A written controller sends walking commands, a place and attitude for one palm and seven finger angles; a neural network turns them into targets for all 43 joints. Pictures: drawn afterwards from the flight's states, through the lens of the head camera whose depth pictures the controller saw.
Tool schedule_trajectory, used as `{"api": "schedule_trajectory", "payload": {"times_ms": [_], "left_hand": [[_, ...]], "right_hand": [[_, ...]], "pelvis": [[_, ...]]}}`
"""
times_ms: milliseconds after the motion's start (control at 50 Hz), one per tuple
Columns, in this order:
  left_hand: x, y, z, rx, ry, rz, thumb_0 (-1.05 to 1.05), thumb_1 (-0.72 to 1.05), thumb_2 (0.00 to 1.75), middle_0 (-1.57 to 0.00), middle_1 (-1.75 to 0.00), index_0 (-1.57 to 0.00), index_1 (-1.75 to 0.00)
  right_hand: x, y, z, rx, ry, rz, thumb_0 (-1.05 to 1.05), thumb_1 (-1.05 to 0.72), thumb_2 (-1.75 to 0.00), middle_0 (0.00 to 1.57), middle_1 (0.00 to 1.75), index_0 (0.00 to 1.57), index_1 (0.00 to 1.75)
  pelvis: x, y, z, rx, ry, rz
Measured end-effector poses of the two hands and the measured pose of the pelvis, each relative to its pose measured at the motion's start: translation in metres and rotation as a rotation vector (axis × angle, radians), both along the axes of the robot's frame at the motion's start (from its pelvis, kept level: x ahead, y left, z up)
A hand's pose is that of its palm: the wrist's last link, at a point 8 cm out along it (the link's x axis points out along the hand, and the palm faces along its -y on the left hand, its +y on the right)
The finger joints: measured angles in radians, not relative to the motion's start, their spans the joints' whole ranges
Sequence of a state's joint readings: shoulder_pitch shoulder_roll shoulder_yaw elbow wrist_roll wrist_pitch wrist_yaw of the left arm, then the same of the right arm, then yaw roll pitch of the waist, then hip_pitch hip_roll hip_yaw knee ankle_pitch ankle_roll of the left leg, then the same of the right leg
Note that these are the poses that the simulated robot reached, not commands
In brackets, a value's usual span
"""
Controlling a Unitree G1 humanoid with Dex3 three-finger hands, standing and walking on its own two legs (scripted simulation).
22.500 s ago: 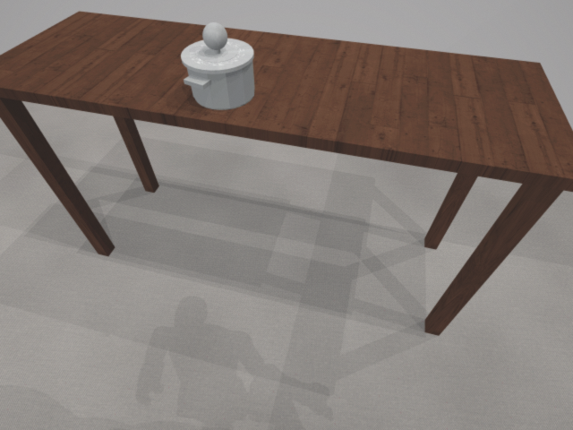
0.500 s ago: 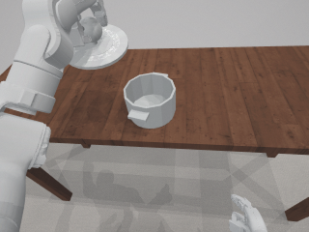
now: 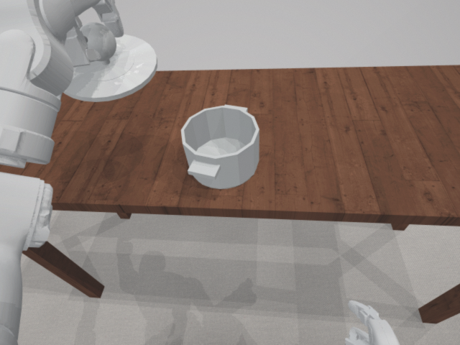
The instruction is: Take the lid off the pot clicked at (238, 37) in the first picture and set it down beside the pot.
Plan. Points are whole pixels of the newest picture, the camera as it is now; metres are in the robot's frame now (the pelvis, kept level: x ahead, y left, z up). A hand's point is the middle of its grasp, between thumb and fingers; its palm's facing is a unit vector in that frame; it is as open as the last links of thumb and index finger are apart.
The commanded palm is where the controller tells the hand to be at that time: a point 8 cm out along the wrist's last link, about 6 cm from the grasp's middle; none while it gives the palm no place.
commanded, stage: move the lid sideways beside the pot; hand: left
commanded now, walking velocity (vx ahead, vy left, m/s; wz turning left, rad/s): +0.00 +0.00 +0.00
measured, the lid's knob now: (97, 42) +0.48 +0.20 +0.30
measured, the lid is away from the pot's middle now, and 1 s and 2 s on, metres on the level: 0.17 0.24 0.23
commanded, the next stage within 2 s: lower the lid onto the table in 0.74 s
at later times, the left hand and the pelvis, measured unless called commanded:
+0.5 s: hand (49, 43) +0.45 +0.25 +0.31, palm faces -0.11 -0.01 -0.99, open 8.3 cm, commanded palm +0.42 +0.26 +0.39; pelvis +0.01 +0.00 +0.00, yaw +1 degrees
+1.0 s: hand (41, 47) +0.45 +0.26 +0.31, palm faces -0.10 -0.04 -0.99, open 8.3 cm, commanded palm +0.42 +0.26 +0.38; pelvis +0.01 +0.00 +0.00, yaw +1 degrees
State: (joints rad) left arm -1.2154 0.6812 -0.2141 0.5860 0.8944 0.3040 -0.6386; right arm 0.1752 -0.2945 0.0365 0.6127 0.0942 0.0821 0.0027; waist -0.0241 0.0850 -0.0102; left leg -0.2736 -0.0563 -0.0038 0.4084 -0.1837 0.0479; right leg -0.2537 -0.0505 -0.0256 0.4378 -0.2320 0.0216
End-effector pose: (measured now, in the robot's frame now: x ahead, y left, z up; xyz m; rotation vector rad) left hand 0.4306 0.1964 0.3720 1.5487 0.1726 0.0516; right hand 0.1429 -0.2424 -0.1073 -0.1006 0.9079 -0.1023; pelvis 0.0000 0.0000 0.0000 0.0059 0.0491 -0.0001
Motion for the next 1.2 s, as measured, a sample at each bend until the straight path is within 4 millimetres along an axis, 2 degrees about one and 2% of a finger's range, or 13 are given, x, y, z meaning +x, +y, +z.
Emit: {"api": "schedule_trajectory", "payload": {"times_ms": [260,720,940,1080,1200], "left_hand": [[0.003,0.033,-0.003,0.007,0.021,0.064,-0.02,0.03,1.18,-0.86,-0.52,-0.78,-0.51],[0.009,0.067,-0.001,0.017,0.023,0.126,-0.02,0.03,1.18,-0.86,-0.52,-0.77,-0.51],[0.003,0.063,-0.002,0.003,0.008,0.108,-0.02,0.03,1.18,-0.86,-0.52,-0.78,-0.51],[0.003,0.061,-0.016,0.005,0.052,0.141,-0.02,0.03,1.18,-0.86,-0.52,-0.77,-0.51],[0.006,0.058,-0.026,-0.002,0.075,0.127,-0.02,0.03,1.18,-0.86,-0.52,-0.77,-0.51]], "right_hand": [[-0.015,-0.012,-0.001,-0.033,0.061,-0.025,0.01,-0.91,-0.9,0.2,0.3,0.19,0.3],[-0.01,-0.005,-0.005,-0.025,0.109,-0.024,0.01,-0.91,-0.9,0.2,0.3,0.2,0.3],[0.0,-0.001,-0.003,-0.018,0.083,-0.002,0.01,-0.91,-0.9,0.2,0.3,0.2,0.3],[0.003,0.002,-0.001,-0.012,0.057,0.002,0.01,-0.91,-0.9,0.2,0.3,0.2,0.3],[-0.004,-0.001,-0.001,-0.025,0.055,-0.008,0.01,-0.91,-0.9,0.2,0.3,0.2,0.3]], "pelvis": [[0.003,-0.002,0.001,-0.007,0.008,0.006],[0.01,0.002,0.001,-0.012,0.029,0.009],[0.009,0.004,0.001,-0.013,0.024,0.014],[0.005,0.002,0.001,-0.013,0.018,0.013],[0.004,0.0,0.0,-0.013,0.014,0.013]]}}
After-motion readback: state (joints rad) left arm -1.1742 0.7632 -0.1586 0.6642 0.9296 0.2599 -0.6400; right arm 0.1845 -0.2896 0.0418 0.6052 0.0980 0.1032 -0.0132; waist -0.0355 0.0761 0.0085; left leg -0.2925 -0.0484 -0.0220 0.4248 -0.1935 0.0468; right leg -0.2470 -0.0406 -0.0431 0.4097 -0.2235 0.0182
